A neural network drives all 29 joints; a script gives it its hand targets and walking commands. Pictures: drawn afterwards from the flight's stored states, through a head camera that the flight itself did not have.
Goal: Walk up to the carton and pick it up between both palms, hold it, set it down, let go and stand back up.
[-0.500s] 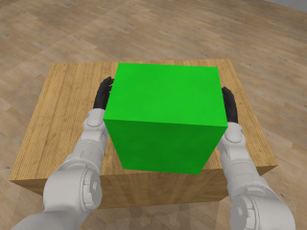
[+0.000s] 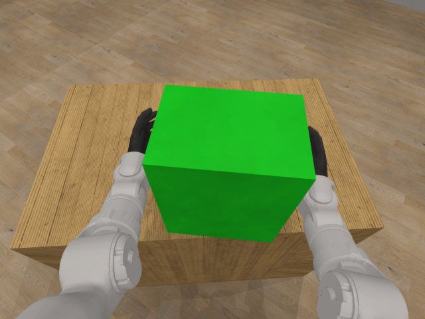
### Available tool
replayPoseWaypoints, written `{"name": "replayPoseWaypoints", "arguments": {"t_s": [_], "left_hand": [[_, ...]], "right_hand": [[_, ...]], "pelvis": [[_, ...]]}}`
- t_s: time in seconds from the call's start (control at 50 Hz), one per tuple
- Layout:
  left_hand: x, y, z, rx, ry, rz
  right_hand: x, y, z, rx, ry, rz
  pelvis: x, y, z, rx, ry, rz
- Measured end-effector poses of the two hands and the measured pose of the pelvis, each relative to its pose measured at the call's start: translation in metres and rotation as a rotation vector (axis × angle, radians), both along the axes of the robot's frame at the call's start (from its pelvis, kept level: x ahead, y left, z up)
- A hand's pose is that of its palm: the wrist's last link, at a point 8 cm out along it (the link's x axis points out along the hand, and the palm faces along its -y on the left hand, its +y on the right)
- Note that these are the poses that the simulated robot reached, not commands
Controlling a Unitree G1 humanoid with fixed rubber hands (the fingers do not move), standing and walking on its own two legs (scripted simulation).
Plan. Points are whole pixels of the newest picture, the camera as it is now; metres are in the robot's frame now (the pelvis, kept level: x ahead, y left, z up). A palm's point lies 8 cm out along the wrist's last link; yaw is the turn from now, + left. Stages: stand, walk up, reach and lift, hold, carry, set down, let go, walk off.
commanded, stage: set down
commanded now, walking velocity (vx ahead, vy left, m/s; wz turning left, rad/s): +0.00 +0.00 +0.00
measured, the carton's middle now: (225, 173) +0.41 +0.02 +0.00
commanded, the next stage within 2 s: none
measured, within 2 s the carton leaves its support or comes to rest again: neither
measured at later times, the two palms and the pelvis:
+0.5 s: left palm (125, 162) +0.40 +0.21 +0.03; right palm (313, 182) +0.38 -0.15 +0.03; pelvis -0.02 -0.01 -0.01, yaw +0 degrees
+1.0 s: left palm (109, 204) +0.32 +0.23 +0.01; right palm (325, 222) +0.31 -0.17 +0.01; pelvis -0.04 -0.01 -0.01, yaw +0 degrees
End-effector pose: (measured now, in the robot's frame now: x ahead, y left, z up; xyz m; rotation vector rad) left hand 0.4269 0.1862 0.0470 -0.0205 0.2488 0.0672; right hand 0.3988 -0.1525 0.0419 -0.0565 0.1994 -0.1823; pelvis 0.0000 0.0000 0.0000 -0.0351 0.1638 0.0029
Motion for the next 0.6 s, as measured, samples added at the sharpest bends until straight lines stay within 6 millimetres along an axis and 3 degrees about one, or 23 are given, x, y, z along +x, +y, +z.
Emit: {"name": "replayPoseWaypoints", "arguments": {"t_s": [0.38, 0.6], "left_hand": [[-0.014, 0.025, -0.012, 0.045, 0.034, 0.047], [-0.035, 0.030, -0.016, 0.043, 0.045, 0.042]], "right_hand": [[-0.013, 0.001, -0.017, 0.072, 0.026, -0.012], [-0.028, 0.000, -0.014, 0.066, 0.008, -0.010]], "pelvis": [[-0.016, -0.006, -0.008, 0.009, 0.086, -0.003], [-0.026, -0.006, -0.008, 0.009, 0.068, -0.002]]}}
